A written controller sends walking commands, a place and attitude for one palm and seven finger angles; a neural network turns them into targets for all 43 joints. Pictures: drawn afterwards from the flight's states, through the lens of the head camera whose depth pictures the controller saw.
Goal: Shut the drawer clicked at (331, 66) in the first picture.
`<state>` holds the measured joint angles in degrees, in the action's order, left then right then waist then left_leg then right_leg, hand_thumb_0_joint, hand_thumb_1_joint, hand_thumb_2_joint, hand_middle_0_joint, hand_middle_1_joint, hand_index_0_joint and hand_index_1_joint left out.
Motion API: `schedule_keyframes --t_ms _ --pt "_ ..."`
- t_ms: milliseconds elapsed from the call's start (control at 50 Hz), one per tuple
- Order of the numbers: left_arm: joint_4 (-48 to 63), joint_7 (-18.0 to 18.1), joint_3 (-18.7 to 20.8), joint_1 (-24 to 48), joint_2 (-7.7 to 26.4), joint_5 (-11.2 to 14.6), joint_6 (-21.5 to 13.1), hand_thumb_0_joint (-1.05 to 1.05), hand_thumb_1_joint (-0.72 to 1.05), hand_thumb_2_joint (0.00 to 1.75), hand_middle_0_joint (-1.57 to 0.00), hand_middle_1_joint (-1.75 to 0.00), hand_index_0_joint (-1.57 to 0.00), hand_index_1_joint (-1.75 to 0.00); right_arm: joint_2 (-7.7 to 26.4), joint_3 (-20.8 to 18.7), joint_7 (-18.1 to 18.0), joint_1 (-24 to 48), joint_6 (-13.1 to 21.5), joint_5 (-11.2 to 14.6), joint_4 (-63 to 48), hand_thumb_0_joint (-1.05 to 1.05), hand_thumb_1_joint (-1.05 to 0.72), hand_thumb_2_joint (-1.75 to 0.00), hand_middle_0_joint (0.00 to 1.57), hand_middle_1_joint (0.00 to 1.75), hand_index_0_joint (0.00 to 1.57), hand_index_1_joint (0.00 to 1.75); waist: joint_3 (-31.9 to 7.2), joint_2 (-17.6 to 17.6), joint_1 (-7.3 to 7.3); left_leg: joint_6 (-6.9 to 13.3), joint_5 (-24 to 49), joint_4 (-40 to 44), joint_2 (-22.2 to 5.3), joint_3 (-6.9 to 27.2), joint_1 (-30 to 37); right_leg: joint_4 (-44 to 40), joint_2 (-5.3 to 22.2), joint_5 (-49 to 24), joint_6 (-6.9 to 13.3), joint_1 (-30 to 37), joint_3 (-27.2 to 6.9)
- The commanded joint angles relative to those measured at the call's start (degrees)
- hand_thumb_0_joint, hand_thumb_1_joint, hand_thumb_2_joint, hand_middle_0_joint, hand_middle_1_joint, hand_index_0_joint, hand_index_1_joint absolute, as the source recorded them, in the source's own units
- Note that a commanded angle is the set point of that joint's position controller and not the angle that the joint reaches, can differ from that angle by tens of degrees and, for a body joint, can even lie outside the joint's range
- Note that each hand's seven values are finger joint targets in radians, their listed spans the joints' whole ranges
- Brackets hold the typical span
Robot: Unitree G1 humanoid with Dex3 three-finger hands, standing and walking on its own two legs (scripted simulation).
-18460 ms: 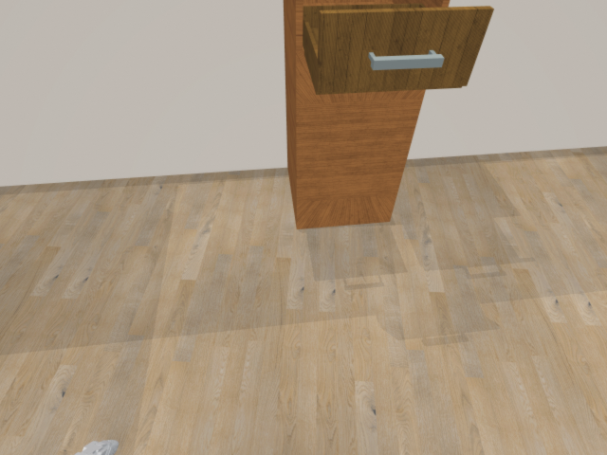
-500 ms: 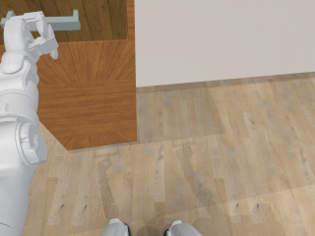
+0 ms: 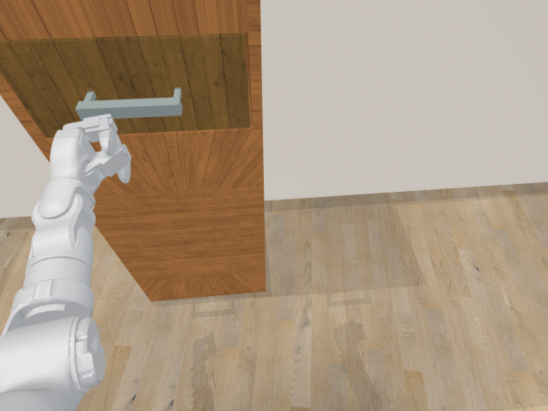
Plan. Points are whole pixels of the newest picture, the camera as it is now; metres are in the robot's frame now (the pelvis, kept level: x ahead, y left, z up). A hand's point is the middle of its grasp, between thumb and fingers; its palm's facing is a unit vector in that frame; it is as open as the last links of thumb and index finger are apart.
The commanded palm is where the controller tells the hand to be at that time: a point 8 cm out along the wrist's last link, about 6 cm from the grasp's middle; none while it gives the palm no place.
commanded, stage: draw the hand back to the body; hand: left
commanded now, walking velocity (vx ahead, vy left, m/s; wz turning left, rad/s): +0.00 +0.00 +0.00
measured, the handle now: (132, 101) +0.58 +0.23 +0.14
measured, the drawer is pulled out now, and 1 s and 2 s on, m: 0.00 0.00 0.00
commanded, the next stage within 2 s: step back with the hand held close in 1.16 s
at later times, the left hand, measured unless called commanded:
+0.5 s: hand (71, 243) +0.29 +0.22 +0.16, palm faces +0.32 -0.92 -0.21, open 3.3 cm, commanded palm +0.24 +0.26 +0.18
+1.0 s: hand out of the picture +0.17 +0.23 +0.18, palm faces +0.42 -0.83 -0.38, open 3.2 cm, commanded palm +0.12 +0.27 +0.20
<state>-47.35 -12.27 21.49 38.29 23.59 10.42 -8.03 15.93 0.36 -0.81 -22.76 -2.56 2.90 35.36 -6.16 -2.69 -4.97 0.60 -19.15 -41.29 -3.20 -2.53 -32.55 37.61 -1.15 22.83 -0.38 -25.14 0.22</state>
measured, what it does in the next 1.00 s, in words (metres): stands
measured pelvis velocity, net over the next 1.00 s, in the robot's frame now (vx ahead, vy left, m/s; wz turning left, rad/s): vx -0.01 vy -0.01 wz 0.02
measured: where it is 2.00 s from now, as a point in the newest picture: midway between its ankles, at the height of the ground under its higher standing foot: outside the picture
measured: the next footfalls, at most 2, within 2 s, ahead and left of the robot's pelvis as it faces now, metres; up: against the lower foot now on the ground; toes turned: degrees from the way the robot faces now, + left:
none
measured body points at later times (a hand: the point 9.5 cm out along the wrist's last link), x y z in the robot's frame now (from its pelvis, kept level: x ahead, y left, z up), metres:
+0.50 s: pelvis -0.01 -0.01 +0.02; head -0.02 -0.04 +0.47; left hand +0.26 +0.27 +0.17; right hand +0.19 -0.23 -0.06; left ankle +0.01 +0.11 -0.72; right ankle -0.05 -0.13 -0.72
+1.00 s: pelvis -0.01 -0.01 +0.03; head -0.03 -0.04 +0.47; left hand +0.14 +0.27 +0.20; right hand +0.18 -0.23 -0.06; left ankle +0.01 +0.11 -0.72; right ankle -0.05 -0.13 -0.72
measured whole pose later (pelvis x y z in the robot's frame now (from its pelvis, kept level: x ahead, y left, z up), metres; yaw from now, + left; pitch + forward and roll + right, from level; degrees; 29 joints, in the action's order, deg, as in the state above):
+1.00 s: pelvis -0.01 -0.01 +0.03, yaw +1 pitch -5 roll +0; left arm 23.5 5.1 16.2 -29.9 18.1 4.4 -7.1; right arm 13.7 0.9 -4.0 -11.4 2.8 0.2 35.7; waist 0.8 -4.4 3.4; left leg -0.3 -11.4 -23.6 -1.8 -2.3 -7.4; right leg 20.7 -0.3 15.7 0.2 -0.3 0.8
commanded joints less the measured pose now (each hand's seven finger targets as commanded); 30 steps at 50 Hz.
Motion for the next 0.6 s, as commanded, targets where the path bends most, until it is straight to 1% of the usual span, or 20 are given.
schedule_keyframes --t_ms 0,20,40,60,120,140,180,220,240,260,280,300,320,360,400,420,460,480,520,580 --pt "24.98 0.26 0.58 16.85 11.76 2.82 -0.29 0.00 0.90 0.90 -1.40 -1.60 -1.40 -1.60 7.90 -3.15 -1.25 1.81 2.74 0.50 -8.21 0.00 -0.90 -0.90 0.20 0.30 0.20 0.30 -19.14 -1.66 1.99 2.26 25.77 3.36 2.50 1.94 22.37 -4.38 -2.17 -30.54 1.17 4.80 2.07" --pt "28.15 0.73 0.50 16.33 12.19 2.85 -0.29 0.00 0.90 0.90 -1.40 -1.60 -1.40 -1.60 7.94 -2.98 -1.45 2.55 2.97 0.43 -8.26 0.00 -0.90 -0.90 0.20 0.30 0.20 0.30 -18.43 -1.06 1.81 2.38 25.77 3.49 2.56 1.92 22.61 -4.59 -2.16 -30.89 1.17 5.63 1.97" --pt "31.48 0.94 0.38 14.87 11.69 2.99 -0.22 0.00 0.90 0.90 -1.40 -1.60 -1.40 -1.60 7.60 -3.02 -1.52 3.71 3.35 0.53 -8.61 0.00 -0.90 -0.90 0.20 0.30 0.20 0.30 -19.58 -2.48 2.29 2.21 26.18 3.88 2.61 1.98 23.88 -4.52 -1.96 -31.24 1.16 6.19 1.88" --pt "33.70 1.02 -0.53 12.63 9.93 3.39 0.17 0.00 0.90 0.90 -1.40 -1.60 -1.40 -1.60 7.24 -2.85 -1.53 4.79 3.79 0.53 -8.89 0.00 -0.90 -0.90 0.20 0.30 0.20 0.30 -19.57 -3.03 2.57 2.17 26.85 4.08 2.70 1.93 24.92 -4.68 -1.85 -31.92 1.18 6.69 1.92" --pt "34.49 0.69 -1.16 7.93 9.03 4.17 2.36 0.00 0.90 0.90 -1.40 -1.60 -1.40 -1.60 7.37 -2.23 -2.11 7.07 4.44 0.75 -8.97 0.00 -0.90 -0.90 0.20 0.30 0.20 0.30 -14.40 0.60 2.64 2.26 22.99 5.18 2.93 2.21 23.08 -5.77 -1.81 -29.65 1.13 6.63 2.15" --pt "34.68 0.42 -1.57 7.16 8.63 4.30 3.37 0.00 0.90 0.90 -1.40 -1.60 -1.40 -1.60 7.22 -2.08 -2.32 8.44 4.60 0.98 -9.09 0.00 -0.90 -0.90 0.20 0.30 0.20 0.30 -12.89 0.49 2.60 2.23 20.92 5.85 3.02 2.03 22.54 -6.30 -1.56 -28.63 1.01 6.28 2.05" --pt "35.17 -0.11 -1.12 4.71 8.68 4.81 5.55 0.00 0.90 0.90 -1.40 -1.60 -1.40 -1.60 7.22 -1.65 -2.86 10.01 4.82 1.17 -9.63 0.00 -0.90 -0.90 0.20 0.30 0.20 0.30 -11.71 1.72 3.26 2.14 18.45 6.74 3.35 2.13 21.84 -7.07 -1.27 -26.75 1.05 7.03 2.05" --pt "38.10 -0.50 -1.43 3.87 8.63 5.07 6.50 0.00 0.90 0.90 -1.40 -1.60 -1.40 -1.60 6.96 -1.24 -3.31 11.71 5.04 1.37 -10.26 0.00 -0.90 -0.90 0.20 0.30 0.20 0.30 -11.01 0.59 3.43 2.16 17.06 7.18 3.47 2.11 22.59 -7.78 -1.05 -24.83 1.12 7.33 1.78" --pt "40.22 -0.73 -2.32 2.92 7.49 5.27 6.79 0.00 0.90 0.90 -1.40 -1.60 -1.40 -1.60 6.51 -0.96 -3.37 12.70 5.39 1.35 -10.75 0.00 -0.90 -0.90 0.20 0.30 0.20 0.30 -11.73 -0.97 3.91 2.07 17.25 7.51 3.61 2.26 23.37 -7.88 -0.78 -25.02 1.20 7.75 1.77" --pt "41.51 -0.89 -2.38 1.64 7.09 5.63 7.20 0.00 0.90 0.90 -1.40 -1.60 -1.40 -1.60 6.32 -0.79 -3.52 13.39 5.74 1.47 -11.02 0.00 -0.90 -0.90 0.20 0.30 0.20 0.30 -11.49 -0.98 4.17 1.90 16.91 7.93 3.60 2.62 23.81 -8.12 -0.82 -24.26 1.33 7.99 1.90" --pt "46.78 5.89 -3.89 -0.93 10.10 -0.74 4.17 0.00 0.90 0.90 -1.40 -1.60 -1.40 -1.60 5.40 -0.52 -3.60 15.72 6.41 0.35 -11.13 0.00 -0.90 -0.90 0.20 0.30 0.20 0.30 -6.95 -0.44 5.37 1.70 15.30 9.93 3.82 1.31 25.66 -12.17 -0.09 -21.23 1.36 6.15 0.37" --pt "45.70 9.30 -5.30 -5.98 6.12 -1.44 3.75 0.00 0.90 0.90 -1.40 -1.60 -1.40 -1.60 5.19 -0.40 -3.77 15.97 6.57 0.02 -10.39 0.00 -0.90 -0.90 0.20 0.30 0.20 0.30 -5.11 0.13 4.76 1.51 13.71 11.30 3.47 1.52 25.90 -12.97 -0.02 -19.48 1.29 6.33 0.72" --pt "48.17 11.32 -7.44 -8.09 4.40 -2.26 3.30 0.00 0.90 0.90 -1.40 -1.60 -1.40 -1.60 5.26 -0.38 -3.75 16.20 6.47 -0.01 -10.03 0.00 -0.90 -0.90 0.20 0.30 0.20 0.30 -5.67 1.68 4.95 1.52 13.57 12.43 3.29 1.73 26.47 -13.70 -0.14 -18.78 1.32 8.29 0.88" --pt "51.94 14.15 -6.83 -11.76 4.68 -3.51 2.62 0.00 0.90 0.90 -1.40 -1.60 -1.40 -1.60 4.99 -0.21 -3.79 17.13 6.38 -0.39 -9.60 0.00 -0.90 -0.90 0.20 0.30 0.20 0.30 -5.63 1.69 5.18 1.54 14.25 14.10 3.10 1.45 28.29 -14.57 0.03 -19.58 1.12 10.48 0.77" --pt "55.65 15.85 -6.29 -13.51 5.22 -4.51 1.87 0.00 0.90 0.90 -1.40 -1.60 -1.40 -1.60 4.80 -0.04 -3.88 18.08 6.41 -0.82 -9.39 0.00 -0.90 -0.90 0.20 0.30 0.20 0.30 -5.32 0.48 5.46 1.46 14.56 15.82 2.98 1.43 29.93 -15.73 0.03 -19.17 1.23 12.04 0.76" --pt "55.02 16.38 -5.37 -16.01 6.07 -4.70 1.69 0.00 0.90 0.90 -1.40 -1.60 -1.40 -1.60 4.87 -0.01 -3.97 18.23 6.33 -1.10 -8.86 0.00 -0.90 -0.90 0.20 0.30 0.20 0.30 -3.96 2.01 5.76 1.59 14.21 16.37 3.04 1.35 29.67 -16.89 -0.15 -18.61 1.15 12.54 0.61" --pt "59.05 17.11 -5.53 -17.61 5.44 -5.27 0.95 0.00 0.90 0.90 -1.40 -1.60 -1.40 -1.60 4.30 0.15 -4.09 19.28 6.38 -1.38 -8.97 0.00 -0.90 -0.90 0.20 0.30 0.20 0.30 -4.08 0.17 5.96 1.58 15.22 17.51 3.12 0.99 31.45 -17.67 0.11 -19.65 1.16 14.10 0.58" --pt "58.99 17.35 -5.26 -20.70 5.13 -5.23 0.98 0.00 0.90 0.90 -1.40 -1.60 -1.40 -1.60 4.12 0.12 -4.16 19.57 6.35 -1.58 -8.82 0.00 -0.90 -0.90 0.20 0.30 0.20 0.30 -3.35 0.09 6.29 1.58 15.67 17.92 3.00 0.83 31.50 -17.87 0.26 -20.12 1.11 14.98 0.57" --pt "61.11 17.66 -3.54 -24.12 6.44 -5.51 0.49 0.00 0.90 0.90 -1.40 -1.60 -1.40 -1.60 4.19 -0.05 -4.18 19.94 6.41 -1.99 -8.55 0.00 -0.90 -0.90 0.20 0.30 0.20 0.30 -3.60 1.52 6.77 1.66 16.88 18.49 3.12 0.51 32.68 -19.45 0.01 -21.05 0.99 16.04 0.55" --pt "64.60 17.67 -3.93 -30.65 4.80 -5.37 0.02 0.00 0.90 0.90 -1.40 -1.60 -1.40 -1.60 3.51 0.06 -4.06 20.77 6.39 -2.19 -8.86 0.00 -0.90 -0.90 0.20 0.30 0.20 0.30 -1.96 -0.10 7.20 1.53 17.19 19.50 3.14 0.38 32.95 -19.87 0.36 -21.25 0.98 17.48 0.55"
